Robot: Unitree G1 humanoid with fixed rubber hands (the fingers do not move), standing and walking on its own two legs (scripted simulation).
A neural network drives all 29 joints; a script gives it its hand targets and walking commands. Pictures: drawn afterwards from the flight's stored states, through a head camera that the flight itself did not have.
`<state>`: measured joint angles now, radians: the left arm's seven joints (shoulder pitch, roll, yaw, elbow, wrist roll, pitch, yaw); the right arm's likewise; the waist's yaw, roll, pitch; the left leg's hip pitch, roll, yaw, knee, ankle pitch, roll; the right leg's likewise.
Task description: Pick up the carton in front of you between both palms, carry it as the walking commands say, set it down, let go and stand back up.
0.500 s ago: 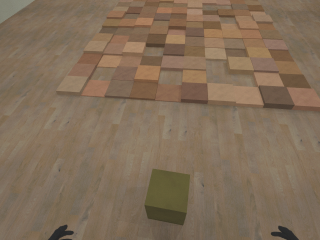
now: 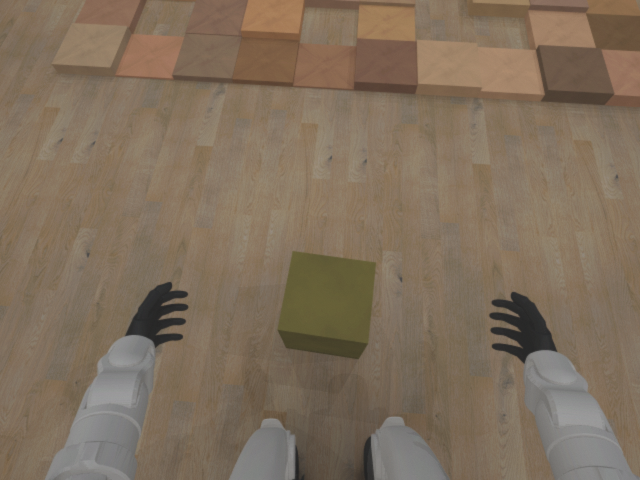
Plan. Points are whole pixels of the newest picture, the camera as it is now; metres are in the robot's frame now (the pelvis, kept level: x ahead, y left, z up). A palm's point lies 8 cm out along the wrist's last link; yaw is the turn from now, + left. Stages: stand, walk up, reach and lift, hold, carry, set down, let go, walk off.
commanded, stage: reach and lift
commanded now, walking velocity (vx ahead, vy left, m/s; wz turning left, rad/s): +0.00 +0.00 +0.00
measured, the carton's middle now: (327, 308) +0.48 +0.00 -0.59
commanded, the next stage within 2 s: none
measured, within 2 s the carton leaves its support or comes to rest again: neither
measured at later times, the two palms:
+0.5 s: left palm (212, 231) +0.49 +0.19 -0.14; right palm (458, 261) +0.43 -0.20 -0.14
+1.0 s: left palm (241, 268) +0.50 +0.18 -0.33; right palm (424, 287) +0.44 -0.20 -0.33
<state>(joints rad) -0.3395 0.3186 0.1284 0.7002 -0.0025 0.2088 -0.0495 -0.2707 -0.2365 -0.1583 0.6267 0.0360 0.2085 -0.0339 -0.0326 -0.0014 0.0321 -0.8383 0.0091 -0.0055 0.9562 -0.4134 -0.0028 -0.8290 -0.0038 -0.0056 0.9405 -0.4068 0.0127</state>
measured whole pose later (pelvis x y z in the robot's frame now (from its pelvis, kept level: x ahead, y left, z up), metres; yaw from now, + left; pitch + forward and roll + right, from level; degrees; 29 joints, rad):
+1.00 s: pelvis -0.05 +0.00 -0.17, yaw -2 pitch +54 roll -3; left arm -1.31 0.36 0.26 1.06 0.06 0.09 0.00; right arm -1.14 -0.12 -0.42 0.84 -0.02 0.08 -0.12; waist -0.06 0.01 -0.04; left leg -2.00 -0.01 -0.04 1.55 -0.49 0.00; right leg -1.98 0.01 0.00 1.52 -0.48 0.04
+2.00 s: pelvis -0.09 +0.01 -0.34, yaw -3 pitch +36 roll -4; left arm -1.71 0.47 -0.09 1.28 -0.20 0.09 0.03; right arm -1.54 -0.20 -0.24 1.09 0.18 0.08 -0.17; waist -0.06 -0.04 0.46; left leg -2.26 -0.01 -0.06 2.21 -0.58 0.00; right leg -2.22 0.04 0.00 2.16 -0.57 0.07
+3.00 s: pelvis -0.10 +0.00 -0.22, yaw +0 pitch +44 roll -2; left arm -1.20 0.08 0.43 0.76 0.27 0.42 -0.02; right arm -1.07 0.07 -0.58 0.56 -0.23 0.43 -0.07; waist -0.03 -0.01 -0.12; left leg -2.05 -0.05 -0.06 1.75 -0.46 -0.03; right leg -2.03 0.06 0.05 1.74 -0.47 0.06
